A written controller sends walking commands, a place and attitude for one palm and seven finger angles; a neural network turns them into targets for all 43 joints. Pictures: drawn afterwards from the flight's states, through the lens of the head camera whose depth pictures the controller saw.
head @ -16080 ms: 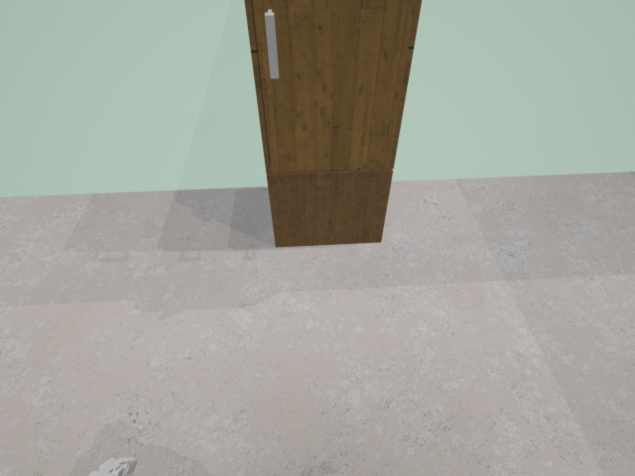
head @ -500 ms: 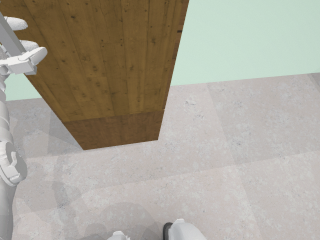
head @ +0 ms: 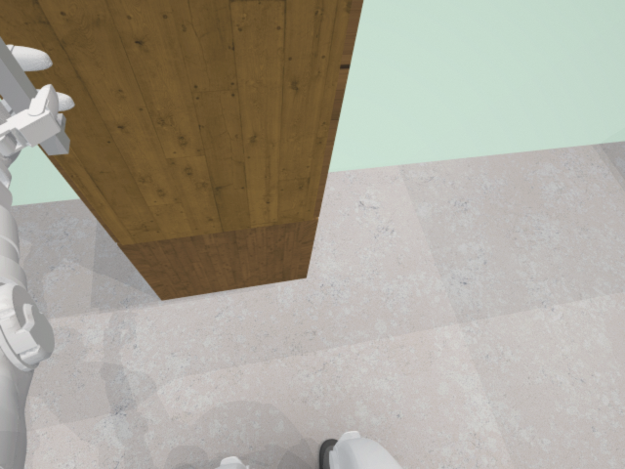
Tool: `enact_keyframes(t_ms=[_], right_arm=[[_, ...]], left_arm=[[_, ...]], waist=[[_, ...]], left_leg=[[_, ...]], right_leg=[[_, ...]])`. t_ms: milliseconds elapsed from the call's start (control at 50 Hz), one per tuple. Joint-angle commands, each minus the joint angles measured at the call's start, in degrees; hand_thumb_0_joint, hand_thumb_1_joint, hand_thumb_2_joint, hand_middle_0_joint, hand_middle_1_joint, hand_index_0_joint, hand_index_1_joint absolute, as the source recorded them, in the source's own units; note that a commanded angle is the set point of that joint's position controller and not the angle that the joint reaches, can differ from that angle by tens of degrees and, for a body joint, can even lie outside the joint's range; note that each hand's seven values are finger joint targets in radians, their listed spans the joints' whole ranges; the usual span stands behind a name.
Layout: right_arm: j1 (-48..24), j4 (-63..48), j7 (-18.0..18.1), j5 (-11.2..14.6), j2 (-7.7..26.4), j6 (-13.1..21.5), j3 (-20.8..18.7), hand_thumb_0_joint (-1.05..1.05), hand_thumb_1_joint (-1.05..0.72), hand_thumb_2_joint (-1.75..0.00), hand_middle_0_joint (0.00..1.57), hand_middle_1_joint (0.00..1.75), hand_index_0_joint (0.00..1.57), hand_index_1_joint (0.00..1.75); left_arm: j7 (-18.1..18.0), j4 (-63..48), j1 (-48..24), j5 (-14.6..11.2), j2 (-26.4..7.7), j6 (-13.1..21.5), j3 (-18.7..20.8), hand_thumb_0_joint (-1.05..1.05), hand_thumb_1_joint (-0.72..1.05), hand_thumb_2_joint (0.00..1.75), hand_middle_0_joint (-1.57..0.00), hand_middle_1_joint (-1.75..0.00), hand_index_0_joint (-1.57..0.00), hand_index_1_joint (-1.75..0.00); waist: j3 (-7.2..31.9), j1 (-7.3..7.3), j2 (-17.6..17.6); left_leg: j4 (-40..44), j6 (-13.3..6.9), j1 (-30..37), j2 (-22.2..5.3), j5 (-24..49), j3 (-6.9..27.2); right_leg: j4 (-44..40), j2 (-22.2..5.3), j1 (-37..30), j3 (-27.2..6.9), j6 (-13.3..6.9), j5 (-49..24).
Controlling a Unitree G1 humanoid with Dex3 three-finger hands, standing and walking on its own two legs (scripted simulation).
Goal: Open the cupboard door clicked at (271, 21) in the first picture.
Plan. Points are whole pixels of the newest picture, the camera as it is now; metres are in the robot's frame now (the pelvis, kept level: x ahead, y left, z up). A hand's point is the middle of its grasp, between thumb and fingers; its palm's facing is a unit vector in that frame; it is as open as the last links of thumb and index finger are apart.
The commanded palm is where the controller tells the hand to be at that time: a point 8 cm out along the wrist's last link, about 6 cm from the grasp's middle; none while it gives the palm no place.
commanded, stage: pull the door open along its arc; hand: left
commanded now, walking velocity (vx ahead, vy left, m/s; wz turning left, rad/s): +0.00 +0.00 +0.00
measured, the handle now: (26, 87) +0.56 +0.28 +0.12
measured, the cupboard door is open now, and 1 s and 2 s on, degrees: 0 13 43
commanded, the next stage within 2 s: open thumb and fingers to let go in 1.58 s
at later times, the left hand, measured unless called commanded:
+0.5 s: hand (57, 176) +0.43 +0.23 +0.12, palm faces +0.26 -0.96 +0.10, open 6.1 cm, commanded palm +0.39 +0.28 +0.12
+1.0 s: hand (75, 171) +0.44 +0.21 +0.12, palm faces +0.54 -0.84 -0.02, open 5.8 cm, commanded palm +0.37 +0.24 +0.12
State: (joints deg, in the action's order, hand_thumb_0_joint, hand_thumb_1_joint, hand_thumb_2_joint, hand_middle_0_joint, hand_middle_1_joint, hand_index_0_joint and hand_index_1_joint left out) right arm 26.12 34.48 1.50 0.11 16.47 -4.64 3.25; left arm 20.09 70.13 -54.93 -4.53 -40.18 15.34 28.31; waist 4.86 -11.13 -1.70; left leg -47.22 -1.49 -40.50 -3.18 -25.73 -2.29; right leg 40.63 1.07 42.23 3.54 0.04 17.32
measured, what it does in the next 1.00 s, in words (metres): stands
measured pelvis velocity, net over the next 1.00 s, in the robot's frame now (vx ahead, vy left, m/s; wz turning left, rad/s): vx -0.03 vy -0.03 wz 0.03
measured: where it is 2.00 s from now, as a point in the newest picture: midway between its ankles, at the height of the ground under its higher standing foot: outside the picture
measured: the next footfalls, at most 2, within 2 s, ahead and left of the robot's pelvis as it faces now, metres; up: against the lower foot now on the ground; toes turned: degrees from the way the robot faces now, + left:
none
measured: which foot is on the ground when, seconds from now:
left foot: down 0.00-1.00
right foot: down 0.00-1.00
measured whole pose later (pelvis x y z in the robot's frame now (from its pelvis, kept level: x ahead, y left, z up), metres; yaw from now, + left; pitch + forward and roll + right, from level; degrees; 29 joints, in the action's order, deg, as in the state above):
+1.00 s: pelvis -0.03 -0.03 +0.01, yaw +2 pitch +12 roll -1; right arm 24.4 42.1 1.1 -2.4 15.0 1.0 -0.4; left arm -17.7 55.5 -41.4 -1.2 -17.7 18.1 25.0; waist 4.8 -6.3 -2.3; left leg -42.0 0.2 -32.1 -2.2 -21.4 -1.4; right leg 39.0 0.4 35.2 4.1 -1.8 15.5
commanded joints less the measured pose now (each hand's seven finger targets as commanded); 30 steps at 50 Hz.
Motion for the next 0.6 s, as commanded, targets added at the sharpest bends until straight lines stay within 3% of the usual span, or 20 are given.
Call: enact_keyframes(t_ms=[0, 100, 140, 200, 280, 320, 340, 360, 380, 420, 460, 520, 540, 580], right_arm=[[9.1, -3.4, 0.3, -0.3, 10.5, 0.5, -4.5, 0.0, -0.9, -0.9, 0.2, 0.3, 0.2, 0.3], [6.9, -5.8, -0.3, 0.3, 10.4, 0.3, -5.0, 0.0, -0.9, -0.9, 0.2, 0.3, 0.2, 0.3], [5.5, -6.7, -0.6, 0.8, 9.9, 0.4, -5.1, 0.0, -0.9, -0.9, 0.2, 0.3, 0.2, 0.3], [3.3, -8.4, -0.8, 1.3, 9.4, 0.9, -5.5, 0.0, -0.9, -0.9, 0.2, 0.3, 0.2, 0.3], [0.1, -10.1, -1.6, 1.8, 8.1, 2.4, -5.8, 0.0, -0.9, -0.9, 0.2, 0.3, 0.2, 0.3], [-0.6, -9.4, -1.2, 1.9, 8.3, 2.7, -5.6, 0.0, -0.9, -0.9, 0.2, 0.3, 0.2, 0.3], [-0.9, -9.0, -1.1, 2.0, 8.3, 2.8, -5.5, 0.0, -0.9, -0.9, 0.2, 0.3, 0.2, 0.3], [-3.1, -9.2, -1.1, 1.7, 6.6, 3.7, -5.5, 0.0, -0.9, -0.9, 0.2, 0.3, 0.2, 0.3], [-3.5, -8.2, -1.2, 1.4, 6.6, 4.1, -5.5, 0.0, -0.9, -0.9, 0.2, 0.3, 0.2, 0.3], [-2.8, -6.2, -0.9, 0.8, 6.5, 5.0, -5.7, 0.0, -0.9, -0.9, 0.2, 0.3, 0.2, 0.3], [-2.5, -4.3, -0.7, -0.2, 6.0, 5.3, -5.5, 0.0, -0.9, -0.9, 0.2, 0.3, 0.2, 0.3], [-3.4, -3.3, -1.0, -1.5, 4.9, 5.9, -5.4, 0.0, -0.9, -0.9, 0.2, 0.3, 0.2, 0.3], [-3.4, -2.9, -1.1, -1.9, 4.7, 6.0, -5.3, 0.0, -0.9, -0.9, 0.2, 0.3, 0.2, 0.3], [-3.4, -2.2, -1.0, -2.3, 4.6, 6.2, -5.4, 0.0, -0.9, -0.9, 0.2, 0.3, 0.2, 0.3]], left_arm=[[1.4, -16.7, -18.6, -3.3, -17.0, 5.2, 2.7, 0.0, 0.9, 0.9, -0.4, -1.35, -0.4, -1.35], [1.9, -22.5, -8.2, -5.9, -15.0, 4.3, 4.1, 0.0, 0.9, 0.9, -0.4, -1.35, -0.4, -1.35], [1.9, -23.6, -2.6, -7.1, -12.5, 3.2, 3.8, 0.0, 0.9, 0.9, -0.4, -1.35, -0.4, -1.35], [1.6, -31.6, 4.4, -8.9, -9.8, 2.4, 3.6, 0.0, 0.9, 0.9, -0.4, -1.35, -0.4, -1.35], [0.2, -41.9, 16.5, -11.0, -3.6, 0.4, 1.8, 0.0, 0.9, 0.9, -0.4, -1.35, -0.4, -1.35], [-1.3, -42.1, 12.8, -10.6, -3.7, -0.6, 1.5, 0.0, 0.9, 0.9, -0.4, -1.35, -0.4, -1.35], [-2.0, -41.1, 11.5, -10.3, -2.3, -1.2, 0.6, 0.0, 0.9, 0.9, -0.4, -1.35, -0.4, -1.35], [-10.1, -45.5, 6.5, -12.3, -1.9, -1.8, 6.9, 0.0, 0.9, 0.9, -0.4, -1.35, -0.4, -1.35], [-14.3, -43.1, 6.8, -10.8, 3.5, -3.1, 2.3, 0.0, 0.9, 0.9, -0.4, -1.35, -0.4, -1.35], [-20.0, -42.1, 2.7, -8.7, 5.6, -3.8, 1.3, 0.0, 0.9, 0.9, -0.4, -1.35, -0.4, -1.35], [-26.2, -41.8, -3.7, -4.6, 5.9, -3.9, 0.4, 0.0, 0.9, 0.9, -0.4, -1.35, -0.4, -1.35], [-34.9, -40.4, -5.5, 1.2, 9.7, -3.6, -1.9, 0.0, 0.9, 0.9, -0.4, -1.35, -0.4, -1.35], [-37.2, -39.6, -6.4, 3.3, 11.4, -3.3, -4.0, 0.0, 0.9, 0.9, -0.4, -1.35, -0.4, -1.35], [-39.4, -38.3, -9.0, 5.0, 12.6, -2.0, -5.4, 0.0, 0.9, 0.9, -0.4, -1.35, -0.4, -1.35]], waist=[[28.7, 3.25, -9.7], [28.8, 5.79, -6.5], [26.7, 6.64, -5.1], [27.9, 8.54, -6.0], [26.1, 10.51, -4.6], [22.0, 8.92, -4.7], [19.3, 7.96, -2.3], [18.5, 11.47, 0.0], [15.7, 9.17, -1.3], [14.8, 7.91, -1.0], [16.3, 7.35, -2.7], [20.2, 7.58, -4.2], [19.9, 7.14, -3.3], [21.3, 6.36, -2.9]], left_leg=[[3.9, 0.6, 18.3, 0.6, 38.5, 4.4], [4.9, 0.2, 17.1, 0.7, 39.5, 3.5], [5.7, 0.0, 15.6, 0.8, 38.5, 2.6], [6.4, -0.2, 17.3, 0.9, 42.0, 2.2], [7.8, 0.1, 17.7, 0.9, 44.2, 1.7], [8.2, 0.3, 17.8, 1.0, 41.0, 1.8], [8.8, 0.4, 16.9, 1.2, 37.7, 2.1], [8.9, 0.8, 14.1, 2.0, 34.6, 2.7], [9.9, 1.3, 14.5, 2.0, 31.6, 2.5], [9.7, 1.5, 14.9, 2.1, 29.5, 2.7], [9.2, 1.6, 15.3, 2.3, 29.1, 3.0], [8.5, 1.6, 15.5, 2.8, 27.4, 3.0], [8.5, 1.6, 15.3, 2.8, 26.7, 3.2], [8.4, 1.7, 15.7, 2.8, 25.1, 3.3]], right_leg=[[-0.3, 2.0, -16.5, -1.3, -1.3, -26.2], [-0.6, 2.0, -21.1, -1.5, -1.4, -29.1], [-0.9, 1.8, -22.6, -1.6, -1.2, -30.1], [-1.0, 1.5, -25.1, -1.8, -1.5, -32.6], [-1.2, 0.9, -27.9, -1.8, -1.4, -34.6], [-2.0, 1.2, -25.5, -1.4, -1.2, -32.4], [-2.4, 1.4, -24.2, -0.9, -1.0, -29.8], [-3.1, 1.5, -24.0, -0.2, -0.9, -27.4], [-3.4, 1.5, -22.5, 0.0, -0.9, -24.6], [-3.6, 1.2, -20.8, 0.0, -0.7, -22.5], [-3.1, 0.5, -20.2, -0.4, -0.8, -21.7], [-2.6, 0.0, -20.6, -0.8, -1.0, -19.8], [-2.4, -0.1, -20.1, -0.5, -1.0, -19.2], [-2.5, 0.0, -19.8, -0.7, -1.1, -18.2]])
